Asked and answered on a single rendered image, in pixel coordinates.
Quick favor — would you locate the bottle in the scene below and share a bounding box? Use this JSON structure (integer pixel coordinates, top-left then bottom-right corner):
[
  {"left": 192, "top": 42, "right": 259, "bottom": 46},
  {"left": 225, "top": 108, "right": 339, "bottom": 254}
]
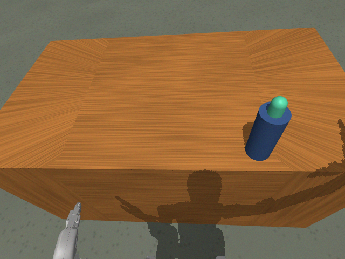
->
[{"left": 245, "top": 96, "right": 292, "bottom": 161}]

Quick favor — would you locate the left robot hand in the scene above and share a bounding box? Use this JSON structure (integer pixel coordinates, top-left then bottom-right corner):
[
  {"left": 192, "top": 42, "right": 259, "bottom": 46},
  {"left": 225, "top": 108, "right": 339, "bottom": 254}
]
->
[{"left": 53, "top": 202, "right": 81, "bottom": 259}]

